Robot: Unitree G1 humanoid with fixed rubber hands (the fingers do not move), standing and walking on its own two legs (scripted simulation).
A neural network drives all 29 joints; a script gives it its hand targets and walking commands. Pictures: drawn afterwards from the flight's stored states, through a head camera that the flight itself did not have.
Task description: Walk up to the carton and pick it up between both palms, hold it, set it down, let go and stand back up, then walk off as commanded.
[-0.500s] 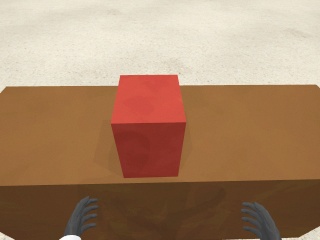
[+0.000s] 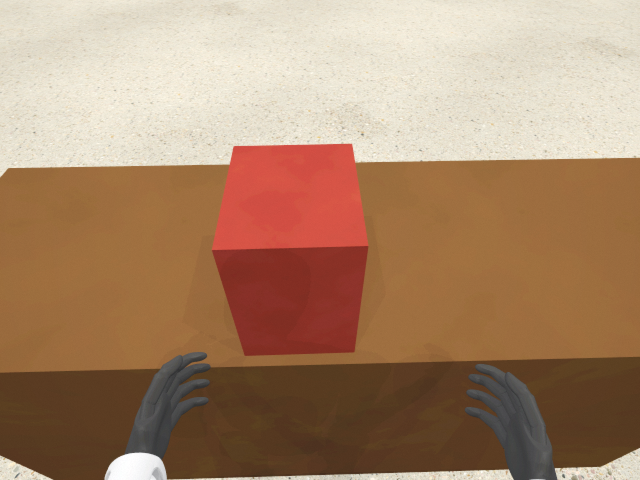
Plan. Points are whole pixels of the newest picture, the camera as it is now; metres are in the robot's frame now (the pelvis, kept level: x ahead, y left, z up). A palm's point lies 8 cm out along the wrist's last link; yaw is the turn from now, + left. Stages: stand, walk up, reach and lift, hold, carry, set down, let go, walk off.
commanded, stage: reach and lift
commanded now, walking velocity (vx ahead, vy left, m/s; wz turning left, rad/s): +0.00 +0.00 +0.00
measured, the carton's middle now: (296, 253) +0.42 +0.07 +0.04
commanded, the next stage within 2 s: none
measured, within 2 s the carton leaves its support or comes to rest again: neither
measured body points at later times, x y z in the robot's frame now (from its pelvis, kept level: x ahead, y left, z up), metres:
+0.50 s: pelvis -0.01 +0.00 +0.00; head +0.01 +0.00 +0.45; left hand +0.24 +0.19 +0.08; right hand +0.24 -0.19 +0.07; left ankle +0.00 +0.13 -0.75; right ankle -0.01 -0.10 -0.75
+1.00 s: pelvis -0.01 -0.01 +0.00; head +0.02 +0.00 +0.45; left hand +0.31 +0.20 +0.11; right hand +0.33 -0.19 +0.11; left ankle +0.00 +0.13 -0.75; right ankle -0.01 -0.10 -0.75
